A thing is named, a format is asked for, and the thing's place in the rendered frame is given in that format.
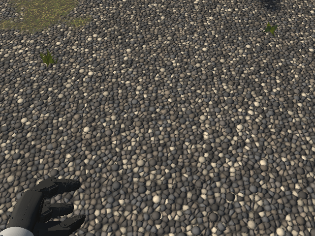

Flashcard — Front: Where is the robot left hand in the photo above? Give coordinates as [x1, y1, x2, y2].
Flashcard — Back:
[7, 176, 86, 236]

